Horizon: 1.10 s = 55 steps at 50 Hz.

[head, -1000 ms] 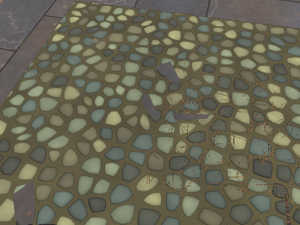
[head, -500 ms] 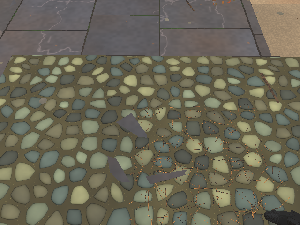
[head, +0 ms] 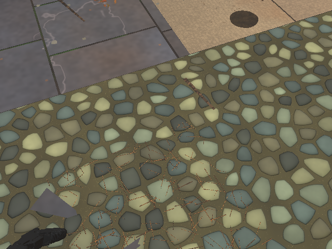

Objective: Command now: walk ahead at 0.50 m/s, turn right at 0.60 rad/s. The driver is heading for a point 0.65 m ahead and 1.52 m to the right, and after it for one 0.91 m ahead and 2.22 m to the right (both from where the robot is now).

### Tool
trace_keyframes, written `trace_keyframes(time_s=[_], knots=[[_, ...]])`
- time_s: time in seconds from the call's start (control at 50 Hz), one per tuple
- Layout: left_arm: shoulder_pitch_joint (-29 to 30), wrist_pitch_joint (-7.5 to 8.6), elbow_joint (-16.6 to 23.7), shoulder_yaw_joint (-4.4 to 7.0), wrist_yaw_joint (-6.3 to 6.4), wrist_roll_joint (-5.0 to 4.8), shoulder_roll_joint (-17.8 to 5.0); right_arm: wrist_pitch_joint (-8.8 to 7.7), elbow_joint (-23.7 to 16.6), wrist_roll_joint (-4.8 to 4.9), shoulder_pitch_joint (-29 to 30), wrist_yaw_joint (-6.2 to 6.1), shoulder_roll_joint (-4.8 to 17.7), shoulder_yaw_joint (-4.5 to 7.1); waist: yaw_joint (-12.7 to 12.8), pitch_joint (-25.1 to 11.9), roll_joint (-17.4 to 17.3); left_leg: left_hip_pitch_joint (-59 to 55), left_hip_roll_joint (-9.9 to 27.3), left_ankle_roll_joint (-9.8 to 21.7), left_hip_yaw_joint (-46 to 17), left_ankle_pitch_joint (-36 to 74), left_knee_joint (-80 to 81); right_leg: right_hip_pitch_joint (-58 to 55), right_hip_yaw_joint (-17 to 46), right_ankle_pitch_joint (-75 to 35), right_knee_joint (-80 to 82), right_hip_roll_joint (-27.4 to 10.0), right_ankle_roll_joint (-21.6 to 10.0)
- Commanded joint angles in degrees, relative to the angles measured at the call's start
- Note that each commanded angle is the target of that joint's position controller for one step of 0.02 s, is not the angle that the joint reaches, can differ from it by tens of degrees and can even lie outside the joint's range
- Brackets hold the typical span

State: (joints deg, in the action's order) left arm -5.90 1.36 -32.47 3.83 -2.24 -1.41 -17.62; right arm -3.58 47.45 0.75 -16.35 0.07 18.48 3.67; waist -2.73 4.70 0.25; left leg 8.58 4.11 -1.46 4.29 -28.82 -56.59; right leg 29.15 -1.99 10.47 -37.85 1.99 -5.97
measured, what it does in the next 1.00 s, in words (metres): walks ahead, turning right: left foot, then right foot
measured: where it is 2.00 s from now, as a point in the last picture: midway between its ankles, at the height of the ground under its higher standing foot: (232, 174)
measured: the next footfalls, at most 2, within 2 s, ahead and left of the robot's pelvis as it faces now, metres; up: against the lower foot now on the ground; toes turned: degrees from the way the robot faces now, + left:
left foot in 0.42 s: +0.44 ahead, +0.10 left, +0.00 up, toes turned -19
right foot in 0.94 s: +0.59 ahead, -0.26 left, +0.00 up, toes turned -36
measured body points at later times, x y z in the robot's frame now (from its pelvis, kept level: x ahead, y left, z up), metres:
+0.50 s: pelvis +0.29 +0.02 +0.01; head +0.32 +0.02 +0.46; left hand +0.43 +0.29 -0.10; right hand +0.42 -0.28 -0.07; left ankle +0.40 +0.11 -0.71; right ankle +0.12 -0.06 -0.66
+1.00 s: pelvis +0.52 -0.12 +0.00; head +0.55 -0.16 +0.45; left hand +0.85 -0.03 -0.07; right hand +0.39 -0.39 -0.13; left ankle +0.44 +0.11 -0.64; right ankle +0.56 -0.24 -0.72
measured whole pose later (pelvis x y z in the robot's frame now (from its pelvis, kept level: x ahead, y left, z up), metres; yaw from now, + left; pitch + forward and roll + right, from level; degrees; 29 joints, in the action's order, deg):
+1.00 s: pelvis +0.52 -0.12 +0.00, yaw -36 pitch +1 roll +1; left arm -5.6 1.3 -33.0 3.9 -2.2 -1.4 -17.5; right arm -3.3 47.2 0.8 -16.6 -0.1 18.5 3.6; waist -2.8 4.7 0.0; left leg 8.5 4.2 -1.7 4.3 -28.3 -56.7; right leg 28.9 -1.9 10.4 -37.6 2.2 -6.0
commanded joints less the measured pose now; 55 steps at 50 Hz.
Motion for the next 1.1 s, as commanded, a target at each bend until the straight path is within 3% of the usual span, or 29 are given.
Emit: trace_keyframes(time_s=[0.02,0.04,0.06,0.14,0.24,0.32,0.38,0.42,0.44,0.46,0.48,0.5,0.52,0.54,0.58,0.68,0.76,0.84,0.88,0.9,0.92,0.94,0.96,0.98,1.0,1.02,1.04,1.06,1.1], knots=[[-15.63,1.77,0.23,3.35,0.31,0.42,-10.54,-4.27,-9.65,1.64,6.92,0.9,7.69,0.6,8.46,-14.65,4.6,38.75,-0.89,2.41,-9.19,4.07,-19.32,-42.06,37.41,8.71,21.62,-18.01,-13.41],[-11.68,1.96,0.53,2.77,0.42,0.43,-8.9,-4.4,-8.83,0.37,6.56,0.44,7.07,0.52,5.58,-10.52,0.58,35.39,1.27,2.05,-9.17,7.66,-14.37,-33.6,31.4,2.18,21.64,-15.54,-11.63],[-8.8,2.05,1.18,2.26,0.61,0.93,-7.54,-4.0,-8.32,-0.65,5.45,0.21,7.53,0.88,3.33,-8.69,1.43,31.14,2.65,1.54,-9.45,10.06,-10.48,-27.37,27.16,-4.02,22.4,-13.57,-10.88],[-8.01,2.45,0.47,2.15,1.84,1.02,-7.79,-1.92,-7.96,-1.78,5.22,0.13,5.3,0.54,1.45,-6.83,2.17,26.24,2.09,-1.81,-7.74,15.47,-2.39,-17.31,20.47,-14.62,24.9,-10.48,-11.24],[-12.13,1.8,-2.19,2.56,3.17,0.42,-9.12,-2.02,-10.69,-1.37,16.35,0.62,2.37,-0.74,5.49,-4.15,3.62,23.08,-1.68,-3.2,-7.37,32.16,18.56,-14.16,16.8,-8.11,23.97,-6.67,-7.42],[-15.26,1.35,-4.38,2.68,3.3,-0.16,-8.99,-2.85,-12.22,-0.43,20.23,1.5,3.99,-0.24,6.79,-3.65,4.53,19.99,-3.45,-1.99,-8.97,33.26,26.08,-17.33,21.8,-3.31,20.28,-8.53,-6.19],[-14.87,0.75,-4.94,2.76,3.53,0.0,-8.6,-3.5,-11.86,-0.22,17.45,1.71,5.83,0.79,4.87,-4.11,6.93,16.24,-3.9,0.26,-9.31,25.74,28.25,-21.03,26.41,-4.55,15.11,-9.97,-4.97],[-14.14,0.55,-4.54,1.68,3.33,0.33,-5.41,-4.05,-9.85,-0.93,7.73,1.1,7.99,2.21,-0.06,-9.58,6.29,1.0,-1.77,3.73,-9.43,24.97,30.74,-18.5,24.05,-7.6,4.38,-5.77,-2.04],[-15.46,0.64,-3.6,0.35,3.24,1.39,-1.88,-4.07,-9.23,-1.64,-0.89,0.6,11.13,3.0,-2.81,-18.25,-1.23,-14.21,8.52,7.15,-19.69,22.04,29.78,-11.05,18.69,3.01,-12.23,-1.71,0.35],[-22.84,1.11,-1.9,-0.25,3.24,-0.78,-0.39,-3.24,-7.09,-1.93,-4.59,1.09,14.55,3.92,1.01,-23.38,-21.67,-28.69,19.66,15.92,-47.9,5.89,37.14,9.07,12.67,24.75,-29.44,4.44,3.76],[-21.42,1.03,-3.76,0.84,3.49,-1.2,-6.68,-3.01,-8.36,-0.54,-2.57,1.37,8.57,2.66,-0.39,-18.2,-13.45,-25.67,19.34,14.52,-49.38,-5.58,39.76,15.14,14.11,21.76,-36.18,-0.34,4.77],[-15.01,0.74,-3.1,1.65,3.42,-0.74,-9.26,-2.6,-8.76,-0.43,-0.38,1.0,5.6,1.87,-1.83,-11.51,-8.29,-19.1,17.01,12.16,-39.52,-2.79,40.2,16.39,12.37,16.34,-37.24,-2.13,5.2],[-12.12,0.51,-2.67,1.68,3.51,-0.15,-8.68,-2.27,-8.99,-1.06,2.15,0.86,4.82,1.44,-0.95,-8.06,-4.42,-12.66,14.65,11.06,-32.29,5.32,40.88,14.36,10.75,12.47,-36.12,-4.0,5.55],[-10.1,0.56,-2.01,1.81,3.29,0.34,-7.84,-2.08,-8.42,-1.31,3.48,0.68,3.74,1.14,-0.21,-5.17,-4.17,-8.08,12.64,11.05,-27.04,11.84,41.97,13.46,10.67,9.93,-33.52,-5.53,5.67],[-10.71,0.15,-1.81,1.61,2.7,-0.35,-5.51,-2.46,-7.65,-1.47,4.05,0.35,2.79,0.89,1.3,-4.38,-6.97,-3.75,10.28,10.64,-19.55,18.0,44.56,9.74,9.47,7.73,-30.51,-7.54,5.61],[-6.34,-0.35,0.21,0.64,2.14,0.14,-2.46,-2.8,-5.22,-1.0,2.88,0.16,5.78,1.97,1.09,-3.09,-4.66,-4.56,11.32,12.65,-9.62,29.51,47.67,13.41,7.71,0.85,-20.92,-8.87,6.77],[-0.2,0.5,1.27,-0.01,0.63,0.1,-1.36,-2.01,-4.06,-0.68,2.4,-0.15,7.22,2.15,-0.97,-1.68,-3.89,-5.43,9.44,10.63,-0.9,33.57,47.84,9.92,4.0,-10.29,-7.71,-7.93,6.08],[5.02,0.53,3.47,-0.01,-0.75,-0.14,-1.6,-0.87,-2.35,0.4,-0.42,-0.24,9.36,2.73,-1.9,0.04,-3.85,-10.36,11.32,9.18,2.81,37.83,46.3,7.88,0.85,-8.89,-0.11,-6.55,3.92],[3.78,0.27,3.89,0.9,-1.02,0.21,-3.41,-0.16,-2.23,1.03,-0.24,-0.47,11.05,3.26,0.2,-1.68,-5.1,-13.11,11.78,8.09,5.0,53.87,40.68,3.3,-1.77,-3.34,1.52,-3.69,1.67],[0.74,0.0,3.42,1.71,-0.96,0.42,-4.9,0.25,-2.34,1.32,-0.08,-0.7,11.99,3.57,2.4,-4.04,-6.06,-13.77,11.61,7.5,6.09,63.39,34.9,-1.52,-3.34,-0.43,1.77,-1.53,0.29],[-6.54,-0.24,1.6,3.06,-0.72,0.37,-7.04,0.7,-2.59,1.58,0.66,-0.91,12.17,3.6,6.85,-7.88,-5.48,-11.72,10.47,6.39,7.63,68.03,24.94,-11.27,-4.47,-1.36,4.39,0.93,-1.62],[-16.83,-0.73,-1.27,5.02,0.16,0.13,-10.42,0.7,-2.99,1.1,0.29,-1.19,10.5,2.89,11.83,-12.86,-3.13,-2.36,8.43,4.33,8.36,61.28,10.74,-27.62,-1.7,-3.67,6.61,1.5,-3.96],[-19.19,-0.91,-1.93,6.24,1.26,-0.51,-17.13,0.0,-5.74,-2.05,-4.52,-0.62,2.88,0.37,7.6,-17.62,12.74,22.24,0.98,0.92,7.61,12.57,-10.76,-48.63,23.97,-1.91,7.02,-13.48,-11.78],[-19.02,0.18,0.55,5.39,0.85,-0.44,-16.36,-2.06,-7.75,-1.18,-2.11,0.03,3.3,-0.45,8.0,-28.27,12.93,33.29,-6.45,0.12,-5.98,-6.18,-22.88,-55.0,50.94,12.44,18.45,-21.43,-19.63],[-16.73,1.18,0.4,4.0,0.39,0.46,-12.28,-3.38,-9.25,1.18,4.9,0.54,8.3,0.91,10.01,-21.22,6.52,38.55,-3.21,0.96,-9.71,-1.35,-23.8,-50.06,44.29,6.48,21.15,-20.45,-15.79],[-13.66,1.76,0.29,3.41,0.44,0.8,-10.71,-4.04,-10.09,1.5,6.71,0.48,7.67,0.56,7.8,-14.41,4.48,37.57,-1.2,1.61,-9.04,3.21,-19.69,-41.51,35.89,-3.57,20.38,-18.25,-13.8],[-9.52,1.92,0.67,2.87,0.51,0.74,-9.03,-3.94,-8.99,0.1,5.98,-0.05,7.34,0.61,4.78,-10.3,0.54,33.98,0.94,0.93,-8.85,5.87,-15.24,-32.91,28.64,-15.76,19.34,-15.61,-11.8],[-6.78,1.86,1.28,2.48,0.81,1.06,-7.75,-3.28,-8.42,-1.06,4.86,-0.36,8.18,1.07,2.77,-9.14,1.14,29.52,2.27,0.24,-8.88,7.18,-12.04,-26.74,23.71,-24.77,19.21,-13.91,-10.92],[-4.73,1.64,1.34,2.44,1.41,1.55,-7.96,-1.59,-7.92,-1.58,3.43,-0.45,7.21,1.05,0.73,-8.81,1.63,24.51,1.91,-1.41,-7.99,8.49,-8.92,-19.53,20.09,-34.01,20.01,-12.15,-10.85]])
